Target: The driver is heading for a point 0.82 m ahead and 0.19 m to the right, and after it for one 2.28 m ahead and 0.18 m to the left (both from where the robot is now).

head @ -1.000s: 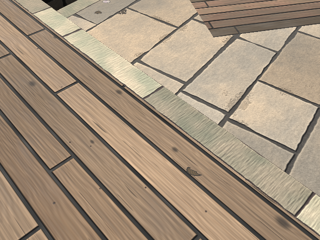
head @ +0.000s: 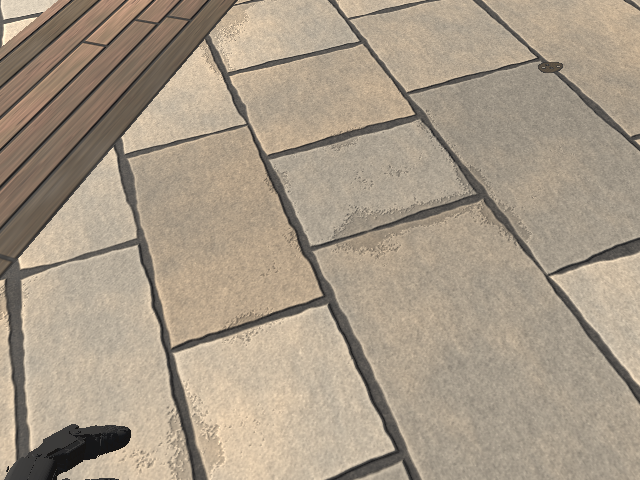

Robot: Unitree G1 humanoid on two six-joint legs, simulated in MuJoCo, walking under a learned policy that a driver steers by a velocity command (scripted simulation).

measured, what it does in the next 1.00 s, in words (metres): goes down, turning right: right foot, then left foot 0.13 m lower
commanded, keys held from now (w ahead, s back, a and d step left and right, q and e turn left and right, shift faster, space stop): w+e+shift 0.48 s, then w+shift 0.50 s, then w+q+shift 0.02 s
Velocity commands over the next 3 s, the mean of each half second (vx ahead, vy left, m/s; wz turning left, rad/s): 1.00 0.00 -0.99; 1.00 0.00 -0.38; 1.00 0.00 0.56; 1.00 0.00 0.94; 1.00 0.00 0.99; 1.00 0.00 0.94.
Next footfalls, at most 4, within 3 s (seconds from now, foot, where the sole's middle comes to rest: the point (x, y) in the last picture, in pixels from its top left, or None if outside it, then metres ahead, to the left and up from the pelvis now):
0.10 right None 0.26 -0.08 -0.76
0.50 left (273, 440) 0.63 0.10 -0.89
0.94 right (450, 341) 0.84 -0.37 -0.89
1.40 left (458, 203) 1.31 -0.51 -0.89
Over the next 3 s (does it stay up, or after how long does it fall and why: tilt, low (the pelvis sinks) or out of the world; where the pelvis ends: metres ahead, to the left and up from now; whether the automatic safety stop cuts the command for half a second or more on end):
stays up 2.31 -0.37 -0.12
